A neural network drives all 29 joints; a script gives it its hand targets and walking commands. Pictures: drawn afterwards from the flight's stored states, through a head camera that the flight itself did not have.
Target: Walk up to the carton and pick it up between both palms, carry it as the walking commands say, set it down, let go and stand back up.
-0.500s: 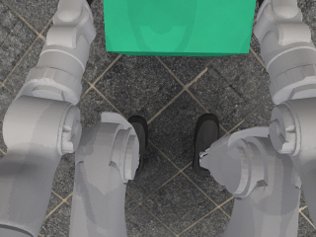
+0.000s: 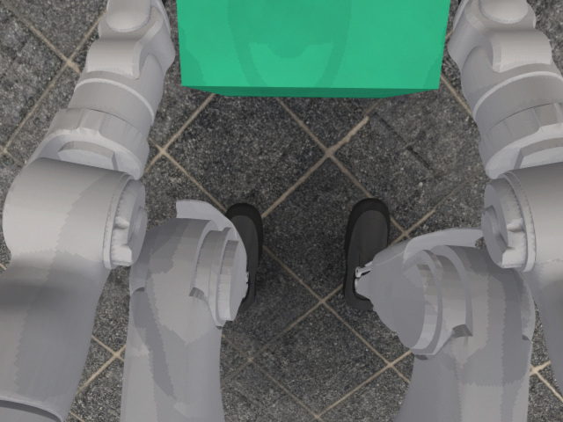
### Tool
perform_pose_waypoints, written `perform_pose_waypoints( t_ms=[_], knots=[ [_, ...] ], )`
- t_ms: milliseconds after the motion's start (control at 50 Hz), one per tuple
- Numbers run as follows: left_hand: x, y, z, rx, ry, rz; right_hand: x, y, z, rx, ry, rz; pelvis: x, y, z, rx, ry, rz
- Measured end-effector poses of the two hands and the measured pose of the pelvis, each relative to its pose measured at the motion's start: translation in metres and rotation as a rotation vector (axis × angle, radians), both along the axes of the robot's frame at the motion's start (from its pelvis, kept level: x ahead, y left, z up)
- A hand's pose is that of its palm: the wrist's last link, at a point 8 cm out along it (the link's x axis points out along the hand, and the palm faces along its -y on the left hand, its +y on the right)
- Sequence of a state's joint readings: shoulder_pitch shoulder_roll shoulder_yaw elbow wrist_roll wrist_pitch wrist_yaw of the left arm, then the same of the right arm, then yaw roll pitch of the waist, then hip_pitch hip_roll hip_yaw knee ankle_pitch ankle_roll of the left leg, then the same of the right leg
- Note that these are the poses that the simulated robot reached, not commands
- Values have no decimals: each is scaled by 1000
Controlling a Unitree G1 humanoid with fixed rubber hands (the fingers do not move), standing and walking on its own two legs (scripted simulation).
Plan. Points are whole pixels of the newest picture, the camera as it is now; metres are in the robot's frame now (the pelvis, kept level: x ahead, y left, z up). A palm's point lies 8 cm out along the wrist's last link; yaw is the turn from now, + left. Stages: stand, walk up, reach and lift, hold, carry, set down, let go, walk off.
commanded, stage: reach and lift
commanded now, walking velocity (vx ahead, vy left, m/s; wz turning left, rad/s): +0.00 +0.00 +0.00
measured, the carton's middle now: (307, 21) +0.52 +0.02 -0.25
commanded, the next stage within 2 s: none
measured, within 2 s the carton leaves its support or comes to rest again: leaves its support in 0.44 s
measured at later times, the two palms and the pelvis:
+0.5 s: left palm out of the picture +0.53 +0.19 -0.17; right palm out of the picture +0.55 -0.14 -0.17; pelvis +0.00 +0.00 -0.01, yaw +0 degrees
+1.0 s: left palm out of the picture +0.53 +0.19 -0.09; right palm out of the picture +0.56 -0.14 -0.09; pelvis +0.01 +0.00 +0.03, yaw +1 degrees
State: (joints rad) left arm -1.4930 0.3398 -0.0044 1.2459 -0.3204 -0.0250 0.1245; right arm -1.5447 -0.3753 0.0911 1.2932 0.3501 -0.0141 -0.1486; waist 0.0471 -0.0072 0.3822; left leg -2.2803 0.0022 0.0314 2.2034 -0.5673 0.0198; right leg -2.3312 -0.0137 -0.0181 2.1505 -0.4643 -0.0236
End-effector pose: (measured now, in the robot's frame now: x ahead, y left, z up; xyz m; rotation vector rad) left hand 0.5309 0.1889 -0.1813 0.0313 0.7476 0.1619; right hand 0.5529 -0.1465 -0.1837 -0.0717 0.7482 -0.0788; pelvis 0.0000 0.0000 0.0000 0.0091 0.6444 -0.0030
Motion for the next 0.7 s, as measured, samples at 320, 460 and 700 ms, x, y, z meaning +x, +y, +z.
perform_pose_waypoints(
  t_ms=[320, 460, 700],
  knots=[
    [1, 0, 0, -25, 9, -1, 1, 0, 0, 4, 11, 6, -2, -1, -15, 2, -53, 1],
    [0, 3, 7, -10, 13, 2, 2, 4, 8, 0, 12, 13, 1, 0, -14, 1, -46, 3],
    [2, 7, 60, -21, -23, 11, 2, 8, 60, 13, -22, -3, 5, 2, 5, -6, -10, 19]
  ],
)
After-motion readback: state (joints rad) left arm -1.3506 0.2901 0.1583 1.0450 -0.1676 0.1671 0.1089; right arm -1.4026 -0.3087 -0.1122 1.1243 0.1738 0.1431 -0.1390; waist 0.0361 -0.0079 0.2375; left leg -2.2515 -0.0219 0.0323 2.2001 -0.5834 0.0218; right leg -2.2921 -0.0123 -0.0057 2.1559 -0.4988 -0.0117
